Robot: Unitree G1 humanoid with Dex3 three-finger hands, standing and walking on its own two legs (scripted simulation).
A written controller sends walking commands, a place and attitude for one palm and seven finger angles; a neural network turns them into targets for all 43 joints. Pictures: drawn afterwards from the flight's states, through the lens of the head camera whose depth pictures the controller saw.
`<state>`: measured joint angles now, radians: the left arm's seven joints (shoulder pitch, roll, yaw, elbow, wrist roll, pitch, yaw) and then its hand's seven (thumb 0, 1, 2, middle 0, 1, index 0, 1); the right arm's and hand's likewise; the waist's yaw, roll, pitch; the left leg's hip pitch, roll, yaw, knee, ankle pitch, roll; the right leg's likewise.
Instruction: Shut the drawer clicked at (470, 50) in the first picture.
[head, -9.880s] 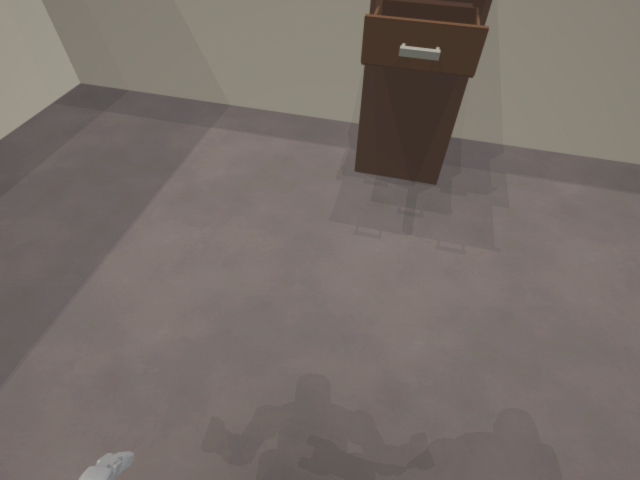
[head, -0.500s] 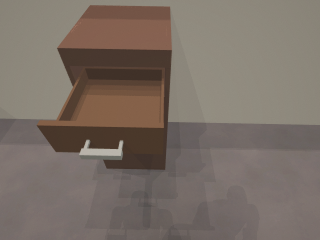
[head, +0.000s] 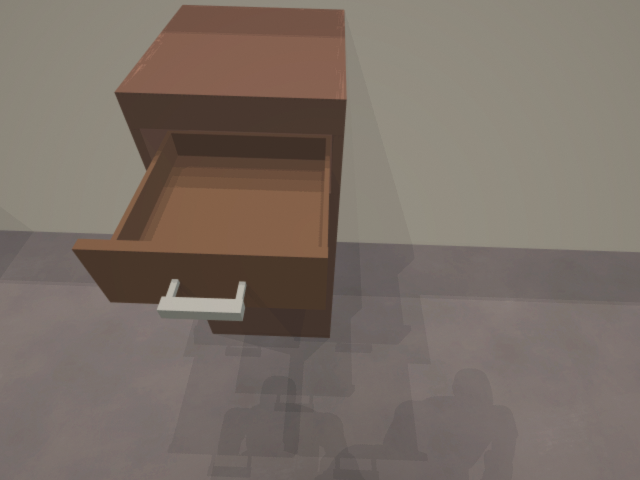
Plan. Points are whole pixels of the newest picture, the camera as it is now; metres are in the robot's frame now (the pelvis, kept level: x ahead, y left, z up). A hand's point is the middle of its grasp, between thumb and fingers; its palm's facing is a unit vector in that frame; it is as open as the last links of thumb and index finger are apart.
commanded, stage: look again from close up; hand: left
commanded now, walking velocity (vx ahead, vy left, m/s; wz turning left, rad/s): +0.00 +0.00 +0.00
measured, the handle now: (205, 297) +0.36 +0.20 -0.02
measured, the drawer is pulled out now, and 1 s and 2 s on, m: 0.30 0.30 0.30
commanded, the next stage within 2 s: shuffle to correct the standing spot in 0.36 s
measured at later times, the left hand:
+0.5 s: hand out of the picture -0.02 +0.15 -0.18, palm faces +0.05 -0.99 -0.15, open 7.4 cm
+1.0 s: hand out of the picture +0.04 +0.16 -0.19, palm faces +0.05 -0.99 -0.14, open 7.4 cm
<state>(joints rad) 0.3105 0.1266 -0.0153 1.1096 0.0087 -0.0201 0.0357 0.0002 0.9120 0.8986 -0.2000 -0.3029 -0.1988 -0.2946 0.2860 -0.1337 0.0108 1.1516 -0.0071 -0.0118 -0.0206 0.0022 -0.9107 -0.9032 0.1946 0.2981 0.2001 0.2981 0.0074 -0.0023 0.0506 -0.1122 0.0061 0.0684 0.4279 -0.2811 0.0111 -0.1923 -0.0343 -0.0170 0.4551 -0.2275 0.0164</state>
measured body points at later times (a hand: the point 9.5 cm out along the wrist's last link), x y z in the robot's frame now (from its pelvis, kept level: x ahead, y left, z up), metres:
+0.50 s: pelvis +0.00 +0.00 +0.00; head +0.01 +0.00 +0.45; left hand -0.02 +0.20 -0.16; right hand -0.02 -0.21 -0.16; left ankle -0.03 +0.11 -0.74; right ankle +0.01 -0.13 -0.74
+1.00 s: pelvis +0.08 +0.01 -0.01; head +0.10 +0.02 +0.44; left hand +0.04 +0.22 -0.18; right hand +0.03 -0.21 -0.16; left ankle -0.03 +0.10 -0.74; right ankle +0.04 -0.11 -0.68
